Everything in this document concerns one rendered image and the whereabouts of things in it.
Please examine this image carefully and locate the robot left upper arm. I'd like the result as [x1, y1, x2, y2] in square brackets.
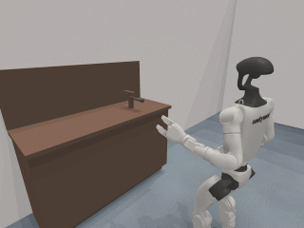
[219, 104, 243, 171]

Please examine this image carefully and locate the robot right upper arm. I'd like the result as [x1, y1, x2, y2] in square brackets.
[261, 97, 275, 143]

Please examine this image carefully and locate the tap lever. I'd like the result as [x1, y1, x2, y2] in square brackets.
[131, 97, 144, 103]

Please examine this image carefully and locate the counter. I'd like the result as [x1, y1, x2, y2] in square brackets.
[0, 61, 172, 228]

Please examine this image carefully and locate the robot left hand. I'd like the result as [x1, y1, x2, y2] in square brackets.
[156, 115, 186, 143]

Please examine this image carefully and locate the robot left shin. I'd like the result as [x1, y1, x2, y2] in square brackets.
[192, 212, 211, 228]

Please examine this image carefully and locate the humanoid robot torso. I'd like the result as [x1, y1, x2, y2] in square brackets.
[221, 99, 271, 191]

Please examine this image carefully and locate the left robot forearm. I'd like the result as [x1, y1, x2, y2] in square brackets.
[180, 134, 238, 170]

